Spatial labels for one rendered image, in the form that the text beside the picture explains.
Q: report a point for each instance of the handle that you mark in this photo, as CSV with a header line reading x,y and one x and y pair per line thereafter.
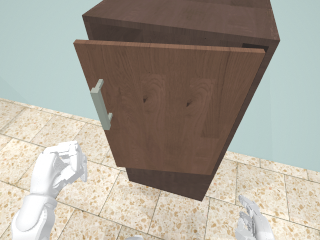
x,y
99,104

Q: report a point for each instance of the cupboard door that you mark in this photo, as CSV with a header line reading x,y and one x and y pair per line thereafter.
x,y
173,106

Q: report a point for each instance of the right robot hand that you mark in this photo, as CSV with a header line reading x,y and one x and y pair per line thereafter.
x,y
258,227

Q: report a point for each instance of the left robot forearm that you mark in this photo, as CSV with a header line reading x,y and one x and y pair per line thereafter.
x,y
35,219

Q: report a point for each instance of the left robot hand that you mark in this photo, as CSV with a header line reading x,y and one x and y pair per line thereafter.
x,y
45,177

